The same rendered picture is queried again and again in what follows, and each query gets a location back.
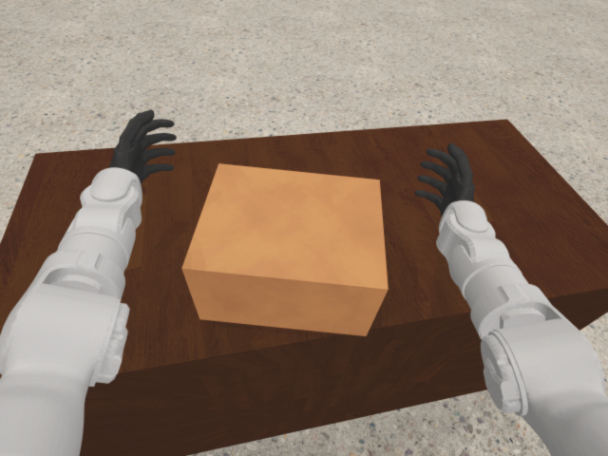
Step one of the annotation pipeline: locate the robot right upper arm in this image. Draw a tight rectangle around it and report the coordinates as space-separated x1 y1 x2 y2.
481 318 608 456

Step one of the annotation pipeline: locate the robot left forearm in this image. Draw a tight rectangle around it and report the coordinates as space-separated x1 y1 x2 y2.
0 167 143 375

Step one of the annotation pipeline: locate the pedestal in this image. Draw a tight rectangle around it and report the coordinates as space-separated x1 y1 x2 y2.
0 119 608 456

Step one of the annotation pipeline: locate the robot right forearm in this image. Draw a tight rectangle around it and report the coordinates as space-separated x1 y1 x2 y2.
436 200 605 393

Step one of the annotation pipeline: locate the robot left upper arm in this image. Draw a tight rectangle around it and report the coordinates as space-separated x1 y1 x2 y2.
0 283 129 456

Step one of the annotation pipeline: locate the left robot hand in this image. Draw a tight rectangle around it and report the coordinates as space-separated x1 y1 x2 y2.
109 110 177 185

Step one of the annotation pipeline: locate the carton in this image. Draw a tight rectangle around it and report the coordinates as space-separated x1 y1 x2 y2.
182 163 389 336

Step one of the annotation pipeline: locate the right robot hand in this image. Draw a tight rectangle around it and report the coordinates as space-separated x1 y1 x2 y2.
415 143 475 216

